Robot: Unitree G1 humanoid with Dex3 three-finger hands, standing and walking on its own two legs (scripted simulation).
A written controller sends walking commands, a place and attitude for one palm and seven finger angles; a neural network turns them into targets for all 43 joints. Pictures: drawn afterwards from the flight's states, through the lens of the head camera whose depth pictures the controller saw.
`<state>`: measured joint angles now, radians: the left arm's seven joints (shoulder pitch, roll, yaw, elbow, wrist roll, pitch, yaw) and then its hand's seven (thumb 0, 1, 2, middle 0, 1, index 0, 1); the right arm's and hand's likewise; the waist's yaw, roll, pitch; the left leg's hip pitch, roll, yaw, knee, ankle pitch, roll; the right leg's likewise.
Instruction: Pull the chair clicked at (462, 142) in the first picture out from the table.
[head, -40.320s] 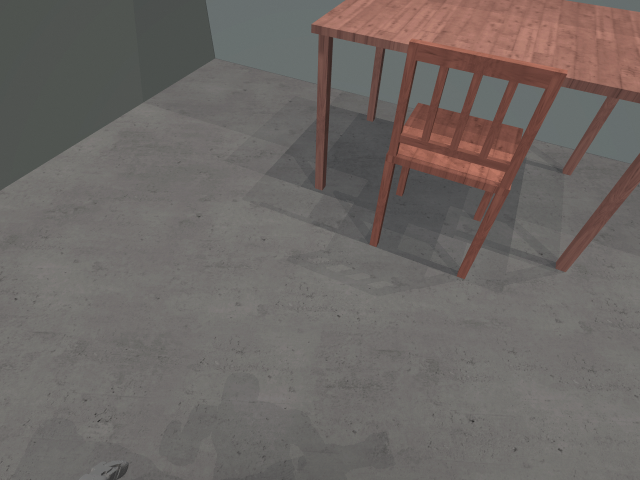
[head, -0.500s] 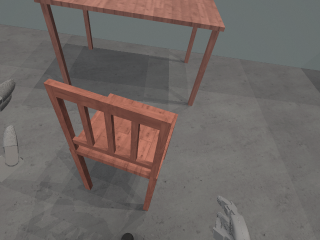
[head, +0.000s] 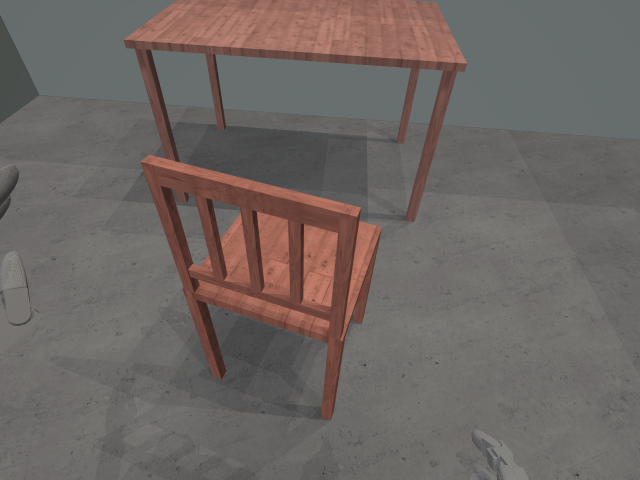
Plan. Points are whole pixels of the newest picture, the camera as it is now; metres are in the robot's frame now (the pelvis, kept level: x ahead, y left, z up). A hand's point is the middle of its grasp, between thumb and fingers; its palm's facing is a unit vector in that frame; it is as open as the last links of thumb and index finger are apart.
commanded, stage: stop stepping back and stand still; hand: left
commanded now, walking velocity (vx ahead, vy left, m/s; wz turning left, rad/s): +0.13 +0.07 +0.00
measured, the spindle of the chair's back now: (253, 250) +0.55 +0.15 -0.08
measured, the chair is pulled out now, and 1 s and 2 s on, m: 0.69 0.69 0.69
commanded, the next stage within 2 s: let the arm hang, fingers relaxed in 0.06 s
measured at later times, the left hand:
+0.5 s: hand out of the picture +0.06 +0.20 -0.16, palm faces +0.10 -0.98 -0.16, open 6.8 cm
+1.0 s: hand out of the picture -0.01 +0.19 -0.15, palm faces +0.05 -0.98 -0.19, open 7.4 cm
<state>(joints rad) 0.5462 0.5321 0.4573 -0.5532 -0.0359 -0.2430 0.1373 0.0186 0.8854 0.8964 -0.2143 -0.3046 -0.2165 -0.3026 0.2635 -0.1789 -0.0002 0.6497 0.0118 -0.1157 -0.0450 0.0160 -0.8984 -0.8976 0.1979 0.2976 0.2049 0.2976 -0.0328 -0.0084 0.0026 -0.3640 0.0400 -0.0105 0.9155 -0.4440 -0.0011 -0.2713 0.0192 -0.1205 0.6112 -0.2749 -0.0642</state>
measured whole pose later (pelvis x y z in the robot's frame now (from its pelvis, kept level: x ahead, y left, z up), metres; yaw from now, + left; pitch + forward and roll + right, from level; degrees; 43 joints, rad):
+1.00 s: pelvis +0.00 +0.02 +0.02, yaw +2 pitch -2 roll +0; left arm 0.32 0.13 -0.03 1.07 0.00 0.00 0.03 0.01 0.91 0.90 -0.20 -0.30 -0.20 -0.30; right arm 0.33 -0.14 0.00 1.06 -0.01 -0.01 -0.02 0.01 -0.90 -0.90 0.20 0.30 0.20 0.30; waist 0.00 0.03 0.05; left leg -0.19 -0.02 0.02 0.44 -0.21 0.02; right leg -0.20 -0.01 0.02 0.45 -0.21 0.01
